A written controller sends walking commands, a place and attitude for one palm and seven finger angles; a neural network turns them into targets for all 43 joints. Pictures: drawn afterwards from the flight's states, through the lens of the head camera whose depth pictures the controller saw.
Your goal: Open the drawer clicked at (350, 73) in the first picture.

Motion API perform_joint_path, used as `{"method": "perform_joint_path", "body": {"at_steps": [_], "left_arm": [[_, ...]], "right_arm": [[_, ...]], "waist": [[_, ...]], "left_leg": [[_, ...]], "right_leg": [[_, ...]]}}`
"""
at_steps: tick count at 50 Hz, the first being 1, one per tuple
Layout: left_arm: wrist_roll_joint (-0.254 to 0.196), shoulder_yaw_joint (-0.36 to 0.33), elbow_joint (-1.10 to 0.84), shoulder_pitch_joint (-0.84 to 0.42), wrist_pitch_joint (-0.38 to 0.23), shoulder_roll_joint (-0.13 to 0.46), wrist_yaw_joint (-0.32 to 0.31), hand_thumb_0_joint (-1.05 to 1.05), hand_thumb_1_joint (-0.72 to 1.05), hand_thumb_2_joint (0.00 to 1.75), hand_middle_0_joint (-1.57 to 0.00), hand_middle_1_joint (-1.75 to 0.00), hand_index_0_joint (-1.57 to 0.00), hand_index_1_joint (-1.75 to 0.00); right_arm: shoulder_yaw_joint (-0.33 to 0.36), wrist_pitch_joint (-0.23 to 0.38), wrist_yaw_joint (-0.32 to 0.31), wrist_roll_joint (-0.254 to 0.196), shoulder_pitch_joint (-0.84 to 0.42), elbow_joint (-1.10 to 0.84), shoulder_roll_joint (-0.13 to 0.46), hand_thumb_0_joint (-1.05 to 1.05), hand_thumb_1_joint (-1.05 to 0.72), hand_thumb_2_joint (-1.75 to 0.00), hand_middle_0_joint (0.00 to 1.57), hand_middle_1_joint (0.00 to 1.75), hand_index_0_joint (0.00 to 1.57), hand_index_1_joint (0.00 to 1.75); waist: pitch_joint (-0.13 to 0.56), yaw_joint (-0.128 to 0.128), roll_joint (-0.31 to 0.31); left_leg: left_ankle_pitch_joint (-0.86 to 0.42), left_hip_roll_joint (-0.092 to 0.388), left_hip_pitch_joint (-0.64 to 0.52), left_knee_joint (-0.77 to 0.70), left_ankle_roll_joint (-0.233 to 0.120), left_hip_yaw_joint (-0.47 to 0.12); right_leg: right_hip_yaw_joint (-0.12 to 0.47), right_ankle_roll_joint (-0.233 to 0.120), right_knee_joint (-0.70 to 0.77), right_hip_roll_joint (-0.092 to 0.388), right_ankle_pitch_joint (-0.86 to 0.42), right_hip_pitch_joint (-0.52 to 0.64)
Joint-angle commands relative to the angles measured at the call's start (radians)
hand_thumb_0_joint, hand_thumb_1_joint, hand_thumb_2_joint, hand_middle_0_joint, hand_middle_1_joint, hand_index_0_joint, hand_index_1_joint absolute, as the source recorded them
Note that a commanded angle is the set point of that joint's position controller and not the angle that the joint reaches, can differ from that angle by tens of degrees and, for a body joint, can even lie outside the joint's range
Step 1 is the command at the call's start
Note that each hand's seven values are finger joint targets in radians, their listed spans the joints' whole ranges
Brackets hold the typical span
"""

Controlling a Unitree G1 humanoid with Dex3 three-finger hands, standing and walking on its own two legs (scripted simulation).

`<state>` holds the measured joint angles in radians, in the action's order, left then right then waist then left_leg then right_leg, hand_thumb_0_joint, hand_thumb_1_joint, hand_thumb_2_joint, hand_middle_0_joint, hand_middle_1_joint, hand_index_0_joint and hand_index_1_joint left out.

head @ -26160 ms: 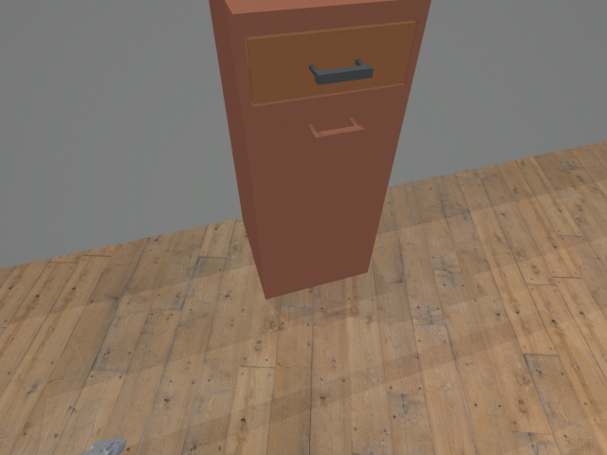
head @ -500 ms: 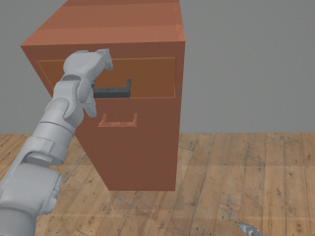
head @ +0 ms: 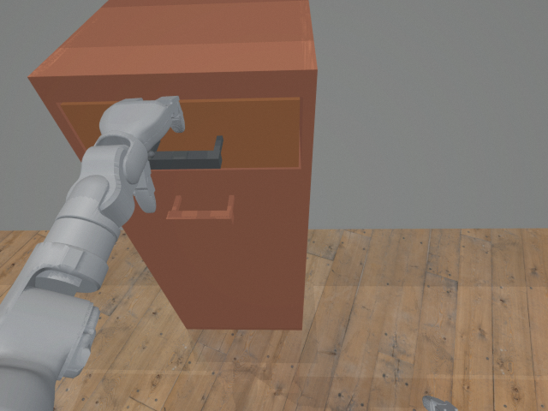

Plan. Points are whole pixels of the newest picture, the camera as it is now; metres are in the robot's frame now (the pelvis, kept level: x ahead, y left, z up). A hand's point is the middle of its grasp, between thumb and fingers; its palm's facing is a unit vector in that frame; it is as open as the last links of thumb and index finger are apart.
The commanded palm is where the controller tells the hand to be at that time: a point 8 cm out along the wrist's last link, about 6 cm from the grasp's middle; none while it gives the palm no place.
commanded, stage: lower the fingers behind the handle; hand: left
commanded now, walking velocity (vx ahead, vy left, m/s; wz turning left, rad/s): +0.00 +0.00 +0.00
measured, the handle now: (184, 151) +0.50 +0.17 +0.12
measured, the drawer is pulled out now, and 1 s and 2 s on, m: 0.00 0.00 0.00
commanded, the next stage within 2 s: close the thumb around the handle in 1.40 s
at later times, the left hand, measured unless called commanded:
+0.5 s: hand (162, 167) +0.44 +0.19 +0.13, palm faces -0.03 -0.05 -1.00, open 13.8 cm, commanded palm +0.42 +0.19 +0.19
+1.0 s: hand (175, 175) +0.45 +0.18 +0.11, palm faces +0.02 -0.05 -1.00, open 13.8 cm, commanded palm +0.43 +0.19 +0.16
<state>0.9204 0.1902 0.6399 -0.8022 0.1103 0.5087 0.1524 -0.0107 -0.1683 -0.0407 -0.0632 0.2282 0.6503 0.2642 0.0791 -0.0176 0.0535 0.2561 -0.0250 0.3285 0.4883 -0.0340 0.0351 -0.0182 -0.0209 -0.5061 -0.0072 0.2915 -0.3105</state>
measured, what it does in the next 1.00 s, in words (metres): stands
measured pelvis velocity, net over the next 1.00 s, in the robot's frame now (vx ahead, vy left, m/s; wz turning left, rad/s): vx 0.00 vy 0.00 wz -0.01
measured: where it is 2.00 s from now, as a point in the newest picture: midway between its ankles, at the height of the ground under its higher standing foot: outside the picture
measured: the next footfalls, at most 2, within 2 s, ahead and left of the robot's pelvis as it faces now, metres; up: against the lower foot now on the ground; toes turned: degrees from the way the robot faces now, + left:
none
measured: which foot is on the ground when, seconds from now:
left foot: down 0.00-1.00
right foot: down 0.00-1.00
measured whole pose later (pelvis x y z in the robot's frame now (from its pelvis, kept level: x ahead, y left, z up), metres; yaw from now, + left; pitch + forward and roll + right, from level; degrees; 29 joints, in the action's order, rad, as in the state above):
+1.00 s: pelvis +0.00 +0.00 -0.01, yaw -1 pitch +9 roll +0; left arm 0.98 0.17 0.76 -0.76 0.03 0.43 -0.09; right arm 0.02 -0.16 -0.03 -0.04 0.25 0.68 0.24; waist 0.10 -0.03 0.05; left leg 0.29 -0.02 0.44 0.57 -0.03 0.05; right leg -0.01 -0.02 -0.59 -0.01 0.32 -0.42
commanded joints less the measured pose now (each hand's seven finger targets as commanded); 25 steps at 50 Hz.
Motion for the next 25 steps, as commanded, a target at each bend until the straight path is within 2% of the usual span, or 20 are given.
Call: {"method": "perform_joint_path", "body": {"at_steps": [1,3,4,6,8,9,12,13,14,17,19,21,22,23,24,25], "left_arm": [[-0.012,-0.089,-0.335,-0.491,-0.097,0.188,-0.036,0.00,-0.50,0.30,-0.30,-1.20,-0.30,-1.20],[-0.028,-0.129,-0.373,-0.502,-0.128,0.223,-0.059,0.00,-0.50,0.30,-0.30,-1.20,-0.30,-1.20],[-0.033,-0.130,-0.363,-0.490,-0.134,0.211,-0.077,0.00,-0.50,0.30,-0.30,-1.20,-0.30,-1.20],[-0.029,-0.151,-0.298,-0.495,-0.133,0.216,-0.115,0.00,-0.50,0.30,-0.30,-1.20,-0.30,-1.20],[-0.019,-0.178,-0.256,-0.508,-0.119,0.243,-0.155,0.00,-0.50,0.30,-0.30,-1.20,-0.30,-1.20],[-0.012,-0.156,-0.230,-0.512,-0.106,0.215,-0.172,0.00,-0.50,0.30,-0.30,-1.20,-0.30,-1.20],[0.013,-0.175,-0.162,-0.471,-0.062,0.225,-0.201,0.00,-0.50,0.30,-0.30,-1.20,-0.30,-1.20],[0.026,-0.153,-0.146,-0.464,-0.045,0.209,-0.201,0.00,-0.50,0.30,-0.30,-1.20,-0.30,-1.20],[0.028,-0.114,-0.141,-0.464,-0.029,0.164,-0.197,0.00,-0.50,0.30,-0.30,-1.20,-0.30,-1.20],[0.037,-0.138,-0.124,-0.370,0.004,0.195,-0.163,0.00,-0.50,0.30,-0.30,-1.20,-0.30,-1.20],[0.032,-0.115,-0.114,-0.330,0.011,0.175,-0.136,0.00,-0.50,0.30,-0.30,-1.20,-0.30,-1.20],[0.024,-0.122,-0.116,-0.310,0.003,0.184,-0.115,0.00,-0.50,0.30,-0.30,-1.20,-0.30,-1.20],[0.024,-0.137,-0.138,-0.316,-0.013,0.206,-0.107,0.00,-0.50,0.30,-0.30,-1.20,-0.30,-1.20],[0.025,-0.130,-0.179,-0.345,-0.033,0.205,-0.106,0.00,-0.50,0.30,-0.30,-1.20,-0.30,-1.20],[0.023,-0.101,-0.222,-0.370,-0.053,0.168,-0.105,0.00,-0.50,0.30,-0.30,-1.20,-0.30,-1.20],[0.018,-0.094,-0.271,-0.385,-0.076,0.156,-0.109,0.00,-0.50,0.30,-0.30,-1.20,-0.30,-1.20]], "right_arm": [[0.057,0.053,-0.019,0.006,-0.071,-0.133,0.122,0.00,-0.90,-0.90,0.20,0.30,0.20,0.30],[0.060,0.059,-0.019,0.007,-0.064,-0.126,0.120,0.00,-0.90,-0.90,0.20,0.30,0.20,0.30],[0.061,0.060,-0.018,0.007,-0.059,-0.120,0.113,0.00,-0.90,-0.90,0.20,0.30,0.20,0.30],[0.059,0.060,-0.015,0.005,-0.052,-0.095,0.114,0.00,-0.90,-0.90,0.20,0.30,0.20,0.30],[0.057,0.061,-0.010,0.007,-0.052,-0.079,0.116,0.00,-0.90,-0.90,0.20,0.30,0.20,0.30],[0.056,0.062,-0.008,0.009,-0.053,-0.074,0.112,0.00,-0.90,-0.90,0.20,0.30,0.20,0.30],[0.059,0.056,-0.001,0.012,-0.055,-0.067,0.119,0.00,-0.90,-0.90,0.20,0.30,0.20,0.30],[0.055,0.052,0.001,0.011,-0.061,-0.069,0.119,0.00,-0.90,-0.90,0.20,0.30,0.20,0.30],[0.055,0.050,0.004,0.012,-0.062,-0.073,0.117,0.00,-0.90,-0.90,0.20,0.30,0.20,0.30],[0.059,0.036,0.003,0.014,-0.065,-0.092,0.132,0.00,-0.90,-0.90,0.20,0.30,0.20,0.30],[0.053,0.025,-0.001,0.008,-0.074,-0.104,0.129,0.00,-0.90,-0.90,0.20,0.30,0.20,0.30],[0.050,0.021,-0.008,0.005,-0.077,-0.114,0.131,0.00,-0.90,-0.90,0.20,0.30,0.20,0.30],[0.051,0.019,-0.013,0.005,-0.080,-0.119,0.137,0.00,-0.90,-0.90,0.20,0.30,0.20,0.30],[0.050,0.021,-0.015,0.004,-0.082,-0.126,0.131,0.00,-0.90,-0.90,0.20,0.30,0.20,0.30],[0.054,0.025,-0.016,0.006,-0.081,-0.130,0.123,0.00,-0.90,-0.90,0.20,0.30,0.20,0.30],[0.059,0.029,-0.016,0.008,-0.076,-0.132,0.117,0.00,-0.90,-0.90,0.20,0.30,0.20,0.30]], "waist": [[0.354,-0.008,-0.026],[0.370,-0.001,-0.022],[0.366,0.002,-0.017],[0.316,0.001,-0.029],[0.324,0.010,-0.029],[0.325,0.009,-0.029],[0.361,0.022,-0.052],[0.368,0.019,-0.037],[0.372,0.014,-0.049],[0.392,0.020,-0.095],[0.336,0.014,-0.124],[0.291,0.011,-0.145],[0.294,0.012,-0.139],[0.305,0.012,-0.122],[0.311,0.003,-0.093],[0.328,0.003,-0.067]], "left_leg": [[-0.354,0.004,-0.199,0.007,-0.024,-0.021],[-0.379,0.000,-0.199,0.012,-0.022,-0.024],[-0.390,-0.001,-0.201,0.015,-0.022,-0.023],[-0.367,0.003,-0.174,0.009,-0.013,-0.023],[-0.356,0.003,-0.154,0.005,-0.008,-0.017],[-0.353,0.005,-0.153,0.004,-0.007,-0.013],[-0.380,0.010,-0.135,0.004,-0.002,-0.009],[-0.380,0.010,-0.131,0.007,-0.003,-0.005],[-0.385,0.012,-0.134,0.009,-0.005,-0.005],[-0.401,0.012,-0.118,0.014,-0.011,0.000],[-0.357,0.010,-0.091,0.009,-0.016,0.006],[-0.319,0.010,-0.072,0.001,-0.019,0.006],[-0.312,0.009,-0.073,-0.003,-0.018,0.002],[-0.319,0.007,-0.082,0.002,-0.022,0.001],[-0.332,0.007,-0.108,0.007,-0.023,-0.001],[-0.346,0.008,-0.133,0.013,-0.023,-0.006]], "right_leg": [[0.024,-0.019,0.038,-0.005,-0.361,0.093],[0.020,-0.020,0.033,-0.009,-0.377,0.102],[0.017,-0.021,0.030,-0.011,-0.383,0.097],[0.005,-0.023,0.031,-0.017,-0.343,0.063],[0.006,-0.023,0.029,-0.018,-0.328,0.068],[0.003,-0.024,0.027,-0.017,-0.323,0.062],[0.004,-0.027,0.017,-0.014,-0.345,0.097],[0.005,-0.025,0.010,-0.013,-0.355,0.093],[0.006,-0.023,0.009,-0.012,-0.370,0.095],[0.014,-0.019,0.009,-0.006,-0.421,0.146],[0.015,-0.012,0.016,-0.003,-0.414,0.132],[0.016,-0.009,0.025,-0.002,-0.393,0.125],[0.018,-0.011,0.027,-0.001,-0.375,0.130],[0.023,-0.012,0.021,-0.001,-0.387,0.126],[0.020,-0.014,0.018,-0.004,-0.387,0.107],[0.021,-0.016,0.017,-0.007,-0.381,0.095]]}}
